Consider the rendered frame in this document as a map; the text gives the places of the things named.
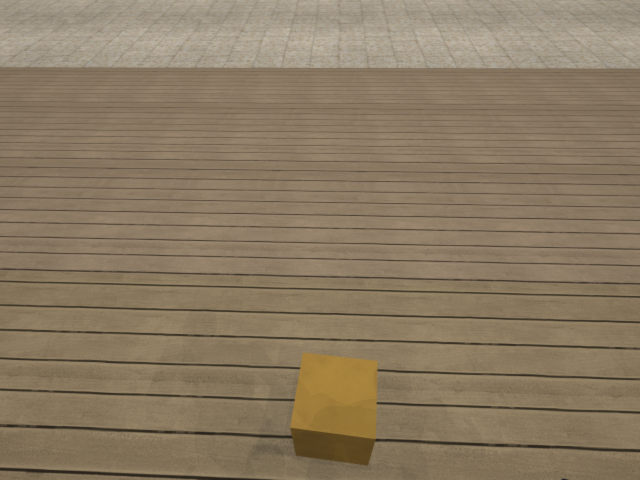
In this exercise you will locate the carton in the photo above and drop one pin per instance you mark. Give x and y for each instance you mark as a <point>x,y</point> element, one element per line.
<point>334,414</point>

